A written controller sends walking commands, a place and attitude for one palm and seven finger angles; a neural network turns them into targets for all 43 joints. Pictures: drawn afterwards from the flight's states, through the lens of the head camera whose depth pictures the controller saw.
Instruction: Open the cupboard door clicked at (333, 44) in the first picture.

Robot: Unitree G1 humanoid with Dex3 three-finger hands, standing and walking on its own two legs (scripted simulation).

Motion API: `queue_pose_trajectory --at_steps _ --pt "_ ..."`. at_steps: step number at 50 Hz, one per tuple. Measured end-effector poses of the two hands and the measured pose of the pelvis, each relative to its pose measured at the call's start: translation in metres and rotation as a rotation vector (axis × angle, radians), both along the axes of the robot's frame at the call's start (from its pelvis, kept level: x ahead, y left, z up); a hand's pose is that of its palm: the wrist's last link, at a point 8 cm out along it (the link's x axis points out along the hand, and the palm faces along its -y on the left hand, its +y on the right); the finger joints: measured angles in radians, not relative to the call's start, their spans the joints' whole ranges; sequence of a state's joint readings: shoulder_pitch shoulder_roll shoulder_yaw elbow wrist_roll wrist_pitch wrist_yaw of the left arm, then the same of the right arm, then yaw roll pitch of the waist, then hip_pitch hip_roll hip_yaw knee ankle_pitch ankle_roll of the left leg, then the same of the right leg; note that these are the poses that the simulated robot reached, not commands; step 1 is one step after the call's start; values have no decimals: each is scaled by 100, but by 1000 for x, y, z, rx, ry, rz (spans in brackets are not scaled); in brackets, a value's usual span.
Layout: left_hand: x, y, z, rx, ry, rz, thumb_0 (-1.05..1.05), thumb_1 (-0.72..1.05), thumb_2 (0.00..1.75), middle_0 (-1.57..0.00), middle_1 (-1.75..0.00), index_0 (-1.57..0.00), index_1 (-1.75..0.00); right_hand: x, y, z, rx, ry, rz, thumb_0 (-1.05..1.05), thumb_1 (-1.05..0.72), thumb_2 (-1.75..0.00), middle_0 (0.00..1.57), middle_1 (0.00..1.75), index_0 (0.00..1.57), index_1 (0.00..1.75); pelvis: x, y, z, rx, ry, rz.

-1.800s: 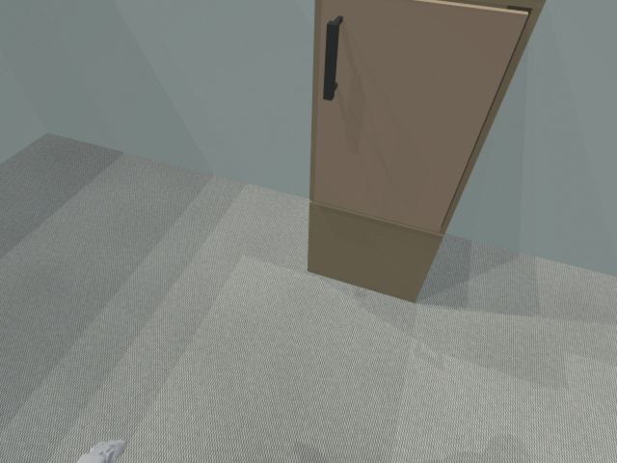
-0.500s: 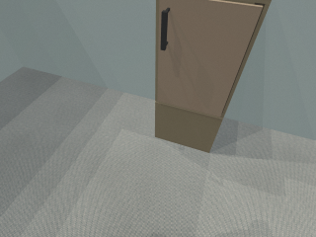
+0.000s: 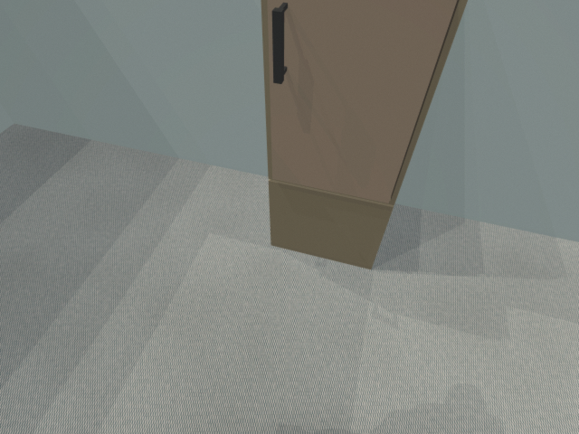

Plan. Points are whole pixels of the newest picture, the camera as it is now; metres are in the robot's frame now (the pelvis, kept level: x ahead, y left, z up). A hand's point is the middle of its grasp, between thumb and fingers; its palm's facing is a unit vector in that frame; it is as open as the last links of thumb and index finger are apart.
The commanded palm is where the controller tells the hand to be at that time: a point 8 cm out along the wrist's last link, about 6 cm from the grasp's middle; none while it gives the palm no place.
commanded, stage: turn to face it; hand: left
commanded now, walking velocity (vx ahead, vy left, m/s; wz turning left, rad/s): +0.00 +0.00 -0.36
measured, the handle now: (281, 44) +0.90 +0.09 +0.12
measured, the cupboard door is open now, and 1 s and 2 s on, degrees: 0 0 0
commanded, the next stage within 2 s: take the last steps up to it in 0.44 s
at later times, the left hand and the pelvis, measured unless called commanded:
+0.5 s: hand out of the picture +0.05 +0.22 -0.18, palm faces -0.10 -0.97 -0.20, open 7.4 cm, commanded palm none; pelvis -0.03 +0.03 -0.01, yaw -9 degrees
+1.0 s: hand out of the picture +0.03 +0.18 -0.17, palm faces -0.14 -0.97 -0.21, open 7.3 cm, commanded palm none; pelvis +0.02 +0.00 +0.00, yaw -12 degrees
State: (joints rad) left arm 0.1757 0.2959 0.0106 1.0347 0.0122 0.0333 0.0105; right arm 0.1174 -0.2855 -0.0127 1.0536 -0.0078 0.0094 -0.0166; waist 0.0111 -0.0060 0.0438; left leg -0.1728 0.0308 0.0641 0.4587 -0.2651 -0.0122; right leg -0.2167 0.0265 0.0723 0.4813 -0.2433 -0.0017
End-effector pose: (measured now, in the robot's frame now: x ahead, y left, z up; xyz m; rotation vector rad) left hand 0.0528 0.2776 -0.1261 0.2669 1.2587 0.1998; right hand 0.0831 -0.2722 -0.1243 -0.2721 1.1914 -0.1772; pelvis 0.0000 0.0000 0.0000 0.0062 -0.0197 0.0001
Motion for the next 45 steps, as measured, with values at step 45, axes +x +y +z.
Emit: queue_pose_trajectory --at_steps 45 --pt "18 -57 -8 -98 -52 -162 0 93 90 -20 -30 -20 -30 -189 66 -31 184 261 -353 0 -90 -90 20 30 20 30 -6 3 -4 -11 4 -217"
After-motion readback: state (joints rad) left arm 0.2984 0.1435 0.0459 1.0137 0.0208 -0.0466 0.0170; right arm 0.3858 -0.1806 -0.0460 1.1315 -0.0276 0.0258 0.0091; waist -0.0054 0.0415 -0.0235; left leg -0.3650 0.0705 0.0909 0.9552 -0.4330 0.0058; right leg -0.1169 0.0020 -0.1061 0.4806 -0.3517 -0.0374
